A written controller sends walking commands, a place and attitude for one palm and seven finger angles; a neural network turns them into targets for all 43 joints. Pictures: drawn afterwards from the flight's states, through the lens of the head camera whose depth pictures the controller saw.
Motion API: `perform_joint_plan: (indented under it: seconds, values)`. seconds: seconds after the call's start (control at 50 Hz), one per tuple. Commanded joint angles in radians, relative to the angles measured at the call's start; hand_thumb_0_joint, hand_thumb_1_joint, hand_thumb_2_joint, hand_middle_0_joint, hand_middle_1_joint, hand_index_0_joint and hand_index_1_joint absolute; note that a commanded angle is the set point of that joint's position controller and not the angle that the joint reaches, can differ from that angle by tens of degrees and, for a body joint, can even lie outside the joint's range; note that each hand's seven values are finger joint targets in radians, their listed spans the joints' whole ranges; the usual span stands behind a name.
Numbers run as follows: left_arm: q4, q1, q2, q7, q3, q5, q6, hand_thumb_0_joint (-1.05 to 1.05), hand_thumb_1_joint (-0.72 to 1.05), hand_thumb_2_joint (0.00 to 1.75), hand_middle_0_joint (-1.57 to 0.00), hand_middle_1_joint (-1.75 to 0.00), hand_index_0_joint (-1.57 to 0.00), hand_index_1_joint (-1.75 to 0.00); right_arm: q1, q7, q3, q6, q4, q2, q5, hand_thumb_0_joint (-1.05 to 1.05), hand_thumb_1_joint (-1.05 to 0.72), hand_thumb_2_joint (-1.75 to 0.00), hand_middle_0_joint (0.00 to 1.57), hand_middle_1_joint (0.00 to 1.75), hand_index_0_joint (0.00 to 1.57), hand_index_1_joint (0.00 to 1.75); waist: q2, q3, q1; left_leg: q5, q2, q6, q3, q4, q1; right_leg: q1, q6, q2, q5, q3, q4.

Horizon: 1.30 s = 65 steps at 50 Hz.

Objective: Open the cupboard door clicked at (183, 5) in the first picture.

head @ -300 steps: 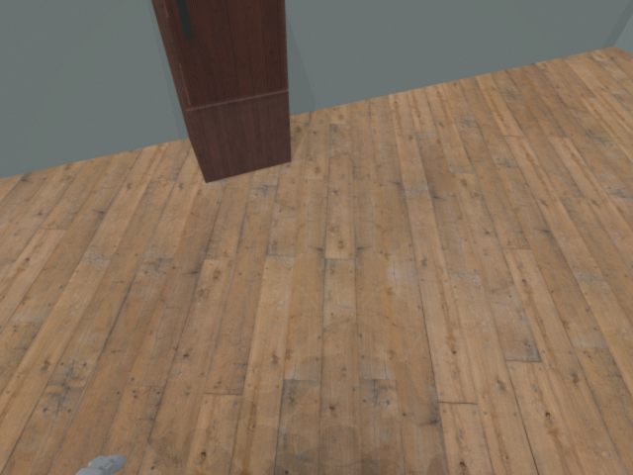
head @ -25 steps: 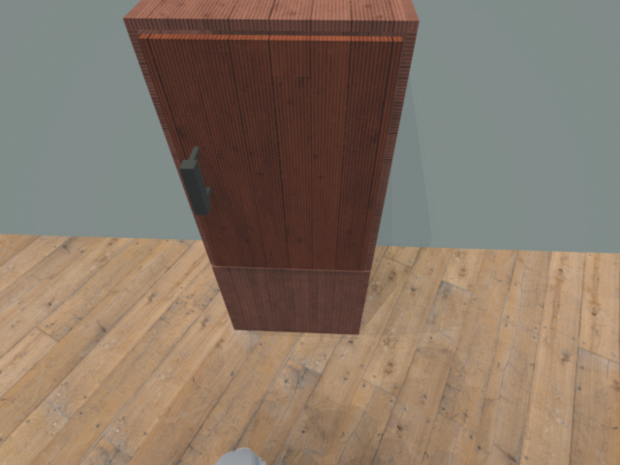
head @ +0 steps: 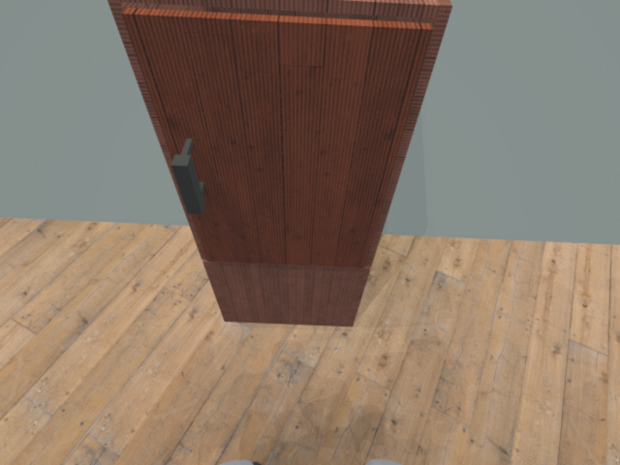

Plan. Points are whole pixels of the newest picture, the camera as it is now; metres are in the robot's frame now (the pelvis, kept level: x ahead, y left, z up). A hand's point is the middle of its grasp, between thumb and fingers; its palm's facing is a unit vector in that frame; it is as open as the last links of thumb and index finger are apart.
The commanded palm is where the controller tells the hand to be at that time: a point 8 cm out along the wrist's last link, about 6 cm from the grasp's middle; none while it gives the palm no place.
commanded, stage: come to a stop and stand still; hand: left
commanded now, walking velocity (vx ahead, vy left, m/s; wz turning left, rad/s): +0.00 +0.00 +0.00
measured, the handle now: (192, 176) +0.56 +0.25 -0.01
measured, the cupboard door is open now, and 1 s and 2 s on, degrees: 0 0 0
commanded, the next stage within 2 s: look again from close up in 0.60 s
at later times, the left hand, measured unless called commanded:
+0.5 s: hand out of the picture +0.01 +0.12 -0.17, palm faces +0.06 -0.98 -0.20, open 7.3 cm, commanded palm none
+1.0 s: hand out of the picture +0.01 +0.16 -0.17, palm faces +0.06 -0.97 -0.24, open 7.4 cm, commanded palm none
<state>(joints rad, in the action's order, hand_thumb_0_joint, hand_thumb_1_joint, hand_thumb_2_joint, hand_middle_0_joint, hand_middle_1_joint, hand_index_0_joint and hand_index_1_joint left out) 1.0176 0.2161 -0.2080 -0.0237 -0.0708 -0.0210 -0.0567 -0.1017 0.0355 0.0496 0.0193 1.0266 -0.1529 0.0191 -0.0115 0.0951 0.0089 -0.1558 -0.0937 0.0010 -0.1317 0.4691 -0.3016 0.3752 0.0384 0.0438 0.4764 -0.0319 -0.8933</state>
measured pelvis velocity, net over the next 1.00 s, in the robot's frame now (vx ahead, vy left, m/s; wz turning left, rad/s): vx -0.02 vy -0.04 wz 0.03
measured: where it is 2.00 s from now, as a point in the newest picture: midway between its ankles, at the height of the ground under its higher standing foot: outside the picture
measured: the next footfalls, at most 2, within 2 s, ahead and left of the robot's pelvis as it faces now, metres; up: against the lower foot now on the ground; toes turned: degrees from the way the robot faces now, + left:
right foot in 0.08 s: +0.08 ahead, -0.10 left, +0.00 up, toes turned +0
left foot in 0.34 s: +0.00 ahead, +0.08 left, +0.00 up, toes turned +4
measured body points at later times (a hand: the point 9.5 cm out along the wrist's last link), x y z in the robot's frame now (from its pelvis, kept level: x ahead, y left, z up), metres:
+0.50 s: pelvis -0.02 -0.06 +0.00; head -0.01 -0.05 +0.45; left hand +0.01 +0.18 -0.15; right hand -0.04 -0.27 -0.16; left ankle -0.04 +0.08 -0.74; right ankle -0.01 -0.15 -0.74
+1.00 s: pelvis -0.02 -0.04 +0.00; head -0.04 -0.03 +0.45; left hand +0.01 +0.21 -0.15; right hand +0.02 -0.30 -0.14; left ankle -0.04 +0.08 -0.74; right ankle -0.01 -0.15 -0.74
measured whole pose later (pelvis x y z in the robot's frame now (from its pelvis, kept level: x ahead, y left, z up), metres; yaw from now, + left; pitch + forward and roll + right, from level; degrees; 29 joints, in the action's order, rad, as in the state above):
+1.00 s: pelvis -0.02 -0.04 +0.00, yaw +2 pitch -2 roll +0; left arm 1.03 0.28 -0.21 -0.02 -0.02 -0.02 0.01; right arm -0.27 0.03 0.02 -0.01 1.03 -0.23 0.02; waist 0.00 -0.01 -0.01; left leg -0.31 -0.02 0.00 -0.03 0.52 -0.18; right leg 0.21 -0.01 0.02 0.25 -0.09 -0.50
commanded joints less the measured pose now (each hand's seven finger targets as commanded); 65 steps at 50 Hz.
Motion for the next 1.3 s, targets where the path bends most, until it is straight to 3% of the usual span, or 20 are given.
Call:
perform_joint_plan:
  seconds: [0.0, 0.02, 0.04, 0.06, 0.08, 0.1, 0.18, 0.24, 0.28, 0.32, 0.38, 0.5, 0.66, 0.68, 0.72, 0.74, 0.78, 0.84, 0.98, 1.28]
  values:
    - [-0.023, 0.154, -0.015, 0.002, 0.006, 0.003, 0.022, 0.0, 0.9, 0.9, -0.2, -0.3, -0.2, -0.3, -0.038, -0.003, 0.048, -0.003, -0.047, -0.192, 0.005, 0.0, -0.9, -0.9, 0.2, 0.3, 0.2, 0.3, 0.199, -0.16, 0.015, 0.088, -0.196, -0.12, 0.18, -0.112, 0.042, -0.157, -0.016, 0.002, -0.116, -0.04, 0.283]
    - [-0.009, 0.191, -0.03, 0.001, 0.005, -0.001, 0.028, 0.0, 0.9, 0.9, -0.2, -0.3, -0.2, -0.3, -0.038, -0.007, 0.047, 0.001, -0.049, -0.182, 0.0, 0.0, -0.9, -0.9, 0.2, 0.3, 0.2, 0.3, 0.149, -0.161, 0.031, -0.018, -0.151, -0.083, 0.149, -0.062, -0.009, -0.233, -0.013, -0.001, -0.228, -0.052, 0.411]
    - [-0.015, 0.179, -0.083, -0.003, 0.002, -0.011, 0.036, 0.0, 0.9, 0.9, -0.2, -0.3, -0.2, -0.3, -0.066, -0.013, 0.042, 0.006, -0.051, -0.13, -0.009, 0.0, -0.9, -0.9, 0.2, 0.3, 0.2, 0.3, -0.01, -0.113, 0.023, -0.17, -0.065, -0.028, 0.099, 0.043, -0.09, -0.246, -0.031, 0.074, -0.239, 0.042, 0.551]
    - [-0.037, 0.111, -0.158, -0.007, -0.001, -0.014, 0.045, 0.0, 0.9, 0.9, -0.2, -0.3, -0.2, -0.3, -0.073, -0.022, 0.023, 0.015, -0.073, -0.061, -0.014, 0.0, -0.9, -0.9, 0.2, 0.3, 0.2, 0.3, -0.233, -0.055, -0.005, -0.308, 0.029, 0.029, 0.034, 0.165, -0.142, -0.13, -0.109, 0.264, -0.142, 0.275, 0.672]
    - [-0.066, 0.056, -0.183, -0.007, 0.001, -0.011, 0.04, 0.0, 0.9, 0.9, -0.2, -0.3, -0.2, -0.3, -0.043, -0.03, 0.021, 0.024, -0.087, -0.069, -0.01, 0.0, -0.9, -0.9, 0.2, 0.3, 0.2, 0.3, -0.169, -0.033, 0.009, -0.35, 0.027, 0.022, 0.085, 0.257, -0.061, 0.028, -0.17, 0.317, -0.03, 0.283, 0.725]
    - [-0.07, 0.019, -0.183, -0.009, -0.004, -0.013, 0.047, 0.0, 0.9, 0.9, -0.2, -0.3, -0.2, -0.3, -0.027, -0.028, 0.02, 0.032, -0.085, -0.07, -0.003, 0.0, -0.9, -0.9, 0.2, 0.3, 0.2, 0.3, -0.261, -0.008, 0.008, -0.341, 0.033, 0.01, 0.116, 0.321, -0.081, 0.06, -0.176, 0.275, -0.015, 0.306, 0.73]
    - [-0.06, -0.04, -0.112, -0.01, 0.013, -0.003, 0.053, 0.0, 0.9, 0.9, -0.2, -0.3, -0.2, -0.3, -0.143, -0.025, 0.013, 0.017, -0.009, -0.079, -0.007, 0.0, -0.9, -0.9, 0.2, 0.3, 0.2, 0.3, -0.15, -0.034, -0.031, -0.241, 0.037, 0.008, 0.111, 0.366, -0.035, -0.026, -0.176, 0.185, -0.223, 0.144, 0.642]
    - [-0.034, 0.012, -0.106, -0.01, 0.012, 0.002, 0.055, 0.0, 0.9, 0.9, -0.2, -0.3, -0.2, -0.3, -0.163, -0.015, -0.002, 0.005, 0.009, -0.062, -0.006, 0.0, -0.9, -0.9, 0.2, 0.3, 0.2, 0.3, -0.117, -0.049, -0.012, -0.213, 0.037, 0.017, 0.095, 0.161, 0.015, -0.103, -0.179, 0.175, -0.286, 0.145, 0.6]
    - [-0.008, 0.027, -0.082, -0.01, 0.019, 0.012, 0.057, 0.0, 0.9, 0.9, -0.2, -0.3, -0.2, -0.3, -0.205, -0.008, -0.011, -0.011, 0.04, -0.055, -0.007, 0.0, -0.9, -0.9, 0.2, 0.3, 0.2, 0.3, -0.047, -0.068, -0.019, -0.058, 0.028, 0.01, 0.121, -0.057, 0.144, -0.09, -0.134, 0.14, -0.291, 0.127, 0.548]
    - [0.001, 0.052, -0.046, -0.007, 0.028, 0.021, 0.059, 0.0, 0.9, 0.9, -0.2, -0.3, -0.2, -0.3, -0.198, -0.001, -0.019, -0.03, 0.05, -0.101, -0.003, 0.0, -0.9, -0.9, 0.2, 0.3, 0.2, 0.3, 0.06, -0.085, 0.011, 0.097, -0.068, -0.026, 0.22, -0.116, 0.115, -0.149, -0.07, 0.057, -0.326, 0.078, 0.516]
    - [0.038, 0.052, -0.054, -0.006, 0.03, 0.022, 0.059, 0.0, 0.9, 0.9, -0.2, -0.3, -0.2, -0.3, -0.184, 0.004, -0.024, -0.038, 0.078, -0.093, -0.007, 0.0, -0.9, -0.9, 0.2, 0.3, 0.2, 0.3, 0.146, -0.121, 0.019, 0.107, -0.057, -0.02, 0.198, -0.134, 0.08, -0.269, -0.058, 0.054, -0.394, 0.043, 0.501]
    - [0.072, 0.061, -0.046, -0.006, 0.041, 0.018, 0.058, 0.0, 0.9, 0.9, -0.2, -0.3, -0.2, -0.3, -0.224, 0.004, -0.027, -0.022, 0.1, -0.062, -0.006, 0.0, -0.9, -0.9, 0.2, 0.3, 0.2, 0.3, 0.022, -0.006, 0.0, -0.087, -0.012, -0.005, 0.156, -0.154, 0.069, -0.185, -0.065, 0.067, -0.233, 0.082, 0.6]
    - [0.089, 0.106, -0.028, -0.009, 0.044, 0.016, 0.068, 0.0, 0.9, 0.9, -0.2, -0.3, -0.2, -0.3, -0.263, 0.004, -0.03, -0.025, 0.11, -0.046, -0.006, 0.0, -0.9, -0.9, 0.2, 0.3, 0.2, 0.3, -0.019, -0.019, -0.01, -0.059, 0.001, -0.007, 0.138, -0.139, 0.108, -0.159, -0.066, 0.071, -0.203, 0.096, 0.622]
    - [-0.015, 0.084, -0.226, -0.014, 0.049, -0.008, 0.087, 0.0, 0.9, 0.9, -0.2, -0.3, -0.2, -0.3, -0.185, -0.015, -0.005, -0.023, -0.016, -0.205, 0.009, 0.0, -0.9, -0.9, 0.2, 0.3, 0.2, 0.3, -0.074, 0.114, -0.036, -0.008, 0.047, -0.009, 0.181, -0.064, 0.038, -0.096, -0.079, 0.043, -0.27, 0.082, 0.567]
    - [-0.02, 0.1, -0.145, -0.014, 0.03, 0.003, 0.106, 0.0, 0.9, 0.9, -0.2, -0.3, -0.2, -0.3, -0.219, 0.001, 0.001, -0.057, -0.032, -0.15, 0.008, 0.0, -0.9, -0.9, 0.2, 0.3, 0.2, 0.3, 0.039, -0.221, -0.028, -0.023, 0.031, -0.024, 0.159, 0.023, 0.109, -0.222, -0.111, 0.112, -0.266, 0.142, 0.529]
    - [-0.025, 0.101, -0.13, -0.014, 0.026, 0.003, 0.103, 0.0, 0.9, 0.9, -0.2, -0.3, -0.2, -0.3, -0.235, 0.004, 0.001, -0.052, -0.033, -0.134, 0.004, 0.0, -0.9, -0.9, 0.2, 0.3, 0.2, 0.3, 0.01, -0.229, -0.031, -0.058, 0.042, -0.022, 0.145, 0.041, 0.089, -0.228, -0.117, 0.126, -0.244, 0.157, 0.546]
    - [-0.035, 0.099, -0.113, -0.015, 0.03, 0.002, 0.094, 0.0, 0.9, 0.9, -0.2, -0.3, -0.2, -0.3, -0.241, -0.001, -0.008, -0.04, -0.042, -0.112, 0.006, 0.0, -0.9, -0.9, 0.2, 0.3, 0.2, 0.3, -0.085, -0.122, -0.033, -0.094, 0.051, -0.025, 0.136, 0.052, 0.05, -0.155, -0.124, 0.136, -0.155, 0.165, 0.588]
    - [-0.049, 0.076, -0.135, -0.013, 0.02, 0.003, 0.094, 0.0, 0.9, 0.9, -0.2, -0.3, -0.2, -0.3, -0.232, -0.002, 0.0, -0.048, -0.048, -0.156, -0.001, 0.0, -0.9, -0.9, 0.2, 0.3, 0.2, 0.3, -0.017, -0.04, -0.035, -0.027, 0.026, -0.034, 0.16, 0.002, 0.058, -0.102, -0.118, 0.104, -0.22, 0.115, 0.548]
    - [-0.045, 0.07, -0.136, -0.008, 0.034, 0.009, 0.082, 0.0, 0.9, 0.9, -0.2, -0.3, -0.2, -0.3, -0.159, -0.004, -0.014, -0.059, -0.06, -0.204, 0.0, 0.0, -0.9, -0.9, 0.2, 0.3, 0.2, 0.3, 0.046, -0.075, -0.001, 0.121, -0.022, -0.043, 0.193, -0.075, 0.051, -0.225, -0.08, 0.066, -0.426, 0.038, 0.459]
    - [-0.022, 0.037, -0.133, -0.005, 0.058, 0.006, 0.069, 0.0, 0.9, 0.9, -0.2, -0.3, -0.2, -0.3, -0.119, -0.022, -0.029, -0.041, -0.022, -0.206, -0.003, 0.0, -0.9, -0.9, 0.2, 0.3, 0.2, 0.3, 0.016, -0.025, -0.004, -0.098, -0.016, -0.029, 0.205, -0.188, 0.035, -0.212, -0.042, 0.071, -0.304, 0.049, 0.536]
